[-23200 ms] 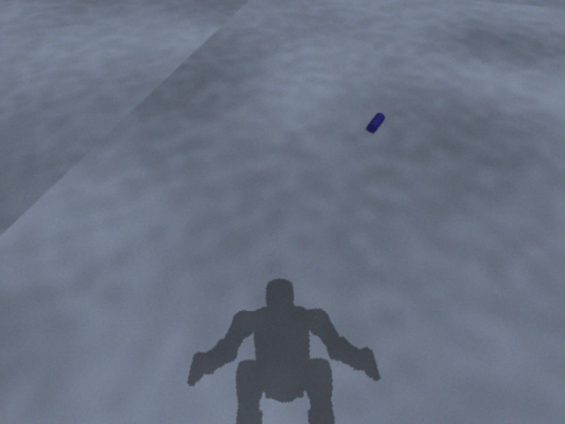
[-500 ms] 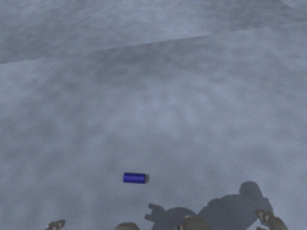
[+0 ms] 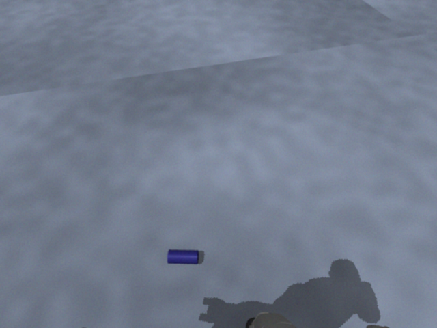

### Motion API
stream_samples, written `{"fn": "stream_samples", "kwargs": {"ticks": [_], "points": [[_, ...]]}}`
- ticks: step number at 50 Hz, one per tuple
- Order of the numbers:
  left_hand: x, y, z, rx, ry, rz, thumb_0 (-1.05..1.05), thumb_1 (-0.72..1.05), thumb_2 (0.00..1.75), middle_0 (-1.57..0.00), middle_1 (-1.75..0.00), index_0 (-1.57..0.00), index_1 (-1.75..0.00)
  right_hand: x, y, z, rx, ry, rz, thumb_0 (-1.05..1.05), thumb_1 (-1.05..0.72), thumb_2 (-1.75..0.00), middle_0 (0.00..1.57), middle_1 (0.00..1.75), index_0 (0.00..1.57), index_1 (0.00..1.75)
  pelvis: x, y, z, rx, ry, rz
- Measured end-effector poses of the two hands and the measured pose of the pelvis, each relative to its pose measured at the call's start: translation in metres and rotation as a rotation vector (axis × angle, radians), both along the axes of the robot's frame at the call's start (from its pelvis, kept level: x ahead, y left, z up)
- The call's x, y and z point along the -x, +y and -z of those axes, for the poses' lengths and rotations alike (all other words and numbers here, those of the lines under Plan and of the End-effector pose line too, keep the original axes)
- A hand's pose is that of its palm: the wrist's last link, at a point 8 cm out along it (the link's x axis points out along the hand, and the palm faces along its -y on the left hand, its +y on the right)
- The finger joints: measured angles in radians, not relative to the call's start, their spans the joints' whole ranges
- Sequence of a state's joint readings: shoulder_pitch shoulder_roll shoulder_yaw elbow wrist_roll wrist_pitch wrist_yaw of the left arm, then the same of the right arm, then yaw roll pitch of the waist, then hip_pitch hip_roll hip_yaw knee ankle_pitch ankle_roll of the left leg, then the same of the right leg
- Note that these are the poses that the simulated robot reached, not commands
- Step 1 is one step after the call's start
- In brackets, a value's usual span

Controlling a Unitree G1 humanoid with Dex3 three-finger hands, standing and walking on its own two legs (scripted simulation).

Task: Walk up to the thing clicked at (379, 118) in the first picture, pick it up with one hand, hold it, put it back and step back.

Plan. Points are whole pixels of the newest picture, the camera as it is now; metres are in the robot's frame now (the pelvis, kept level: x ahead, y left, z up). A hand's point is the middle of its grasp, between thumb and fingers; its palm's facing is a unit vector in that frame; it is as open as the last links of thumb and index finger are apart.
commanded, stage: walk up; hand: left
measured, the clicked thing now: (183, 256) +0.47 +0.17 -0.73
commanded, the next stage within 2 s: stand in 1.54 s
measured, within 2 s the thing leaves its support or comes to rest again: neither
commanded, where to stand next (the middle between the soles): +0.12 +0.05 m, yaw -2 degrees
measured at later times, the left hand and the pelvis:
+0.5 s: hand out of the picture +0.13 +0.25 -0.12, palm faces -0.01 -0.90 -0.43, open 7.4 cm; pelvis +0.08 -0.03 +0.01, yaw +0 degrees
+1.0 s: hand (110, 319) +0.16 +0.24 -0.16, palm faces -0.07 -0.92 -0.39, open 7.3 cm; pelvis +0.06 -0.01 -0.01, yaw -2 degrees
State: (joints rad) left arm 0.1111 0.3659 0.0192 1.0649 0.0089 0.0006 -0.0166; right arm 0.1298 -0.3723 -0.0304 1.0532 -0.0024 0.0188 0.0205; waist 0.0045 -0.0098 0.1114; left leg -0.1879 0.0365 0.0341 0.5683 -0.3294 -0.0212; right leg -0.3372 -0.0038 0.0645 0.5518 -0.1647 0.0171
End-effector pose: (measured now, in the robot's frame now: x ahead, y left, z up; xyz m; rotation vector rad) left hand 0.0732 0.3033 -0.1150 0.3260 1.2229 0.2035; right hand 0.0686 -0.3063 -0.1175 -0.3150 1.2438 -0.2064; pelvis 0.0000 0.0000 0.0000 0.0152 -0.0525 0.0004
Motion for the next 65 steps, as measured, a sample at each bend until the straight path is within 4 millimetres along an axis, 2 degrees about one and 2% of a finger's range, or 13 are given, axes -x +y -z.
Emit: {"fn": "stream_samples", "kwargs": {"ticks": [5,8,14,17,21,27,33,40,43,47,54,59,65], "points": [[0.002,-0.005,-0.002,0.011,0.021,0.004,0.0,0.91,0.9,-0.21,-0.3,-0.2,-0.3,-0.007,0.001,-0.003,-0.008,-0.01,-0.006,0.0,-0.9,-0.9,0.2,0.3,0.2,0.3,-0.003,0.001,-0.004,-0.002,0.012,0.006],[-0.003,-0.006,-0.008,0.019,0.021,0.018,0.0,0.91,0.9,-0.21,-0.3,-0.2,-0.3,-0.008,0.0,-0.009,-0.021,-0.041,-0.006,0.0,-0.9,-0.9,0.2,0.3,0.2,0.3,-0.013,-0.001,-0.008,-0.002,0.015,0.014],[-0.03,-0.006,-0.014,-0.028,-0.018,0.042,0.0,0.91,0.9,-0.21,-0.3,-0.2,-0.3,-0.01,-0.026,-0.003,-0.014,-0.039,0.016,0.0,-0.9,-0.9,0.2,0.3,0.2,0.3,-0.041,-0.021,-0.001,-0.008,-0.006,0.026],[-0.04,-0.011,-0.016,-0.059,-0.049,0.03,0.0,0.91,0.9,-0.21,-0.3,-0.2,-0.3,-0.02,-0.04,0.006,-0.004,-0.012,0.023,0.0,-0.9,-0.9,0.2,0.3,0.2,0.3,-0.055,-0.03,0.005,0.018,-0.014,0.013],[-0.045,-0.017,-0.028,-0.069,-0.059,0.015,0.0,0.91,0.9,-0.21,-0.3,-0.2,-0.3,-0.043,-0.044,0.003,-0.003,-0.006,0.005,0.01,-0.9,-0.9,0.2,0.3,0.2,0.3,-0.069,-0.031,-0.002,0.015,-0.01,0.007],[-0.056,-0.014,-0.029,-0.082,-0.028,0.007,0.0,0.9,0.9,-0.21,-0.3,-0.2,-0.3,-0.074,-0.036,0.0,-0.004,-0.004,-0.013,0.0,-0.9,-0.9,0.2,0.3,0.2,0.3,-0.087,-0.026,-0.005,0.019,0.001,0.007],[-0.091,0.001,-0.003,-0.058,-0.043,0.009,0.0,0.9,0.9,-0.21,-0.3,-0.2,-0.3,-0.094,-0.017,0.006,0.025,-0.013,-0.028,0.0,-0.9,-0.9,0.2,0.3,0.2,0.3,-0.093,-0.008,0.011,0.017,0.012,-0.008],[-0.123,0.003,0.01,-0.031,-0.101,0.017,0.0,0.91,0.9,-0.21,-0.3,-0.2,-0.3,-0.103,-0.001,-0.002,0.043,-0.067,-0.043,0.0,-0.9,-0.9,0.2,0.3,0.2,0.3,-0.077,-0.004,0.013,0.023,0.016,-0.003],[-0.12,-0.002,0.009,-0.025,-0.107,0.044,0.0,0.91,0.9,-0.21,-0.3,-0.2,-0.3,-0.106,-0.003,-0.003,0.048,-0.105,-0.056,0.0,-0.9,-0.9,0.2,0.3,0.2,0.3,-0.07,-0.005,0.014,0.022,0.026,0.015],[-0.101,-0.01,0.011,-0.039,-0.081,0.068,0.0,0.91,0.9,-0.21,-0.3,-0.2,-0.3,-0.104,-0.012,0.004,0.032,-0.147,-0.051,0.0,-0.9,-0.9,0.2,0.3,0.2,0.3,-0.062,-0.012,0.02,0.038,0.016,0.034],[-0.063,-0.018,0.0,-0.027,-0.02,0.056,0.0,0.91,0.9,-0.21,-0.3,-0.2,-0.3,-0.079,-0.011,0.006,-0.011,-0.113,-0.003,0.0,-0.9,-0.9,0.2,0.3,0.2,0.3,-0.061,-0.012,0.009,0.013,0.005,0.029],[-0.059,-0.015,-0.005,-0.011,-0.035,0.037,0.0,0.91,0.9,-0.21,-0.3,-0.2,-0.3,-0.06,-0.004,0.003,-0.022,-0.065,-0.011,0.0,-0.9,-0.9,0.2,0.3,0.2,0.3,-0.057,-0.009,0.001,0.01,-0.008,0.024],[-0.067,-0.01,-0.009,0.004,-0.052,0.032,0.0,0.91,0.9,-0.21,-0.3,-0.2,-0.3,-0.05,0.004,-0.005,-0.023,-0.04,-0.006,0.0,-0.9,-0.9,0.2,0.3,0.2,0.3,-0.059,-0.005,-0.006,0.017,-0.004,0.02]]}}
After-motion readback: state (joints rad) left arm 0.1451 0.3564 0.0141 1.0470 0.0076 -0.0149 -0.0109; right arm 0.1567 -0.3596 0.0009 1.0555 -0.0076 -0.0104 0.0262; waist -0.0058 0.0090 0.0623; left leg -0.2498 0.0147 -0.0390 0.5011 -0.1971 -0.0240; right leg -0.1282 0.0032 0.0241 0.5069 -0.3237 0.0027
